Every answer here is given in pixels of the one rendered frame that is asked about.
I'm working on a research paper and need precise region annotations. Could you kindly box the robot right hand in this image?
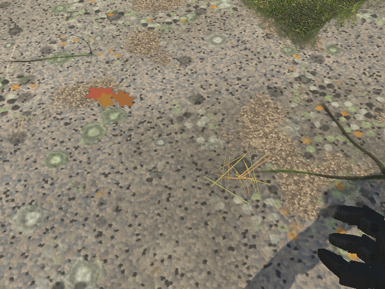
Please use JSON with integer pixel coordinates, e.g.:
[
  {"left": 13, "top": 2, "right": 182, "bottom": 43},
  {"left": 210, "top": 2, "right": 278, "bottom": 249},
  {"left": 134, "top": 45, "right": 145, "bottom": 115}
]
[{"left": 318, "top": 205, "right": 385, "bottom": 289}]

